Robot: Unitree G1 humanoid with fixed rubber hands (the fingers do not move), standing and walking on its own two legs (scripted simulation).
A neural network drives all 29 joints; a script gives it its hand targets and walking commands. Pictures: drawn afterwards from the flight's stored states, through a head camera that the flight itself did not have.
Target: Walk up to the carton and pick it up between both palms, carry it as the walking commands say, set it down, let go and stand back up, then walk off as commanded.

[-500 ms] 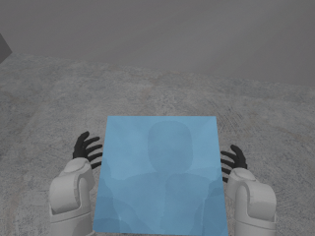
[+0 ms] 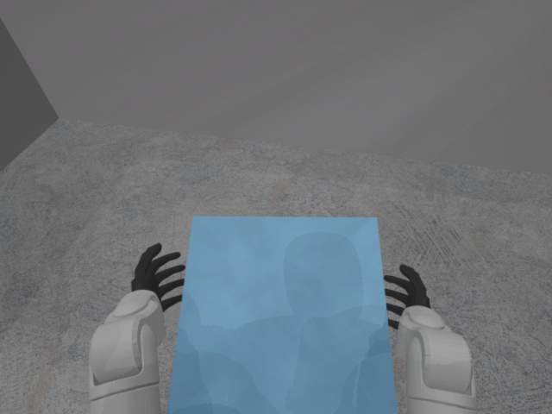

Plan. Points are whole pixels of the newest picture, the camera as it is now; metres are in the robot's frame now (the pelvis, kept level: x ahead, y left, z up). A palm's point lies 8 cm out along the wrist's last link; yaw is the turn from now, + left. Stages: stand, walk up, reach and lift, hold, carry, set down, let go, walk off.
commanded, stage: carry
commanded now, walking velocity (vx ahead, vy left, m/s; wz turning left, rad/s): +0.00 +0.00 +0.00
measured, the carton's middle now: (283, 314) +0.29 -0.01 -0.06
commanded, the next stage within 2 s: hold in 1.52 s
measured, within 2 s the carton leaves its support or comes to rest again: neither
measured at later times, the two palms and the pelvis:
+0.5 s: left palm (137, 326) +0.23 +0.18 +0.05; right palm (415, 331) +0.22 -0.18 +0.03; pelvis -0.02 -0.01 +0.00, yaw +1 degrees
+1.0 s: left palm (140, 363) +0.18 +0.17 +0.05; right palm (435, 360) +0.18 -0.20 +0.03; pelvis -0.07 -0.02 +0.01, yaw +1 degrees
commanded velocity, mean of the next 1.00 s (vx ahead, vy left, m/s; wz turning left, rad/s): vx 0.00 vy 0.00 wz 0.00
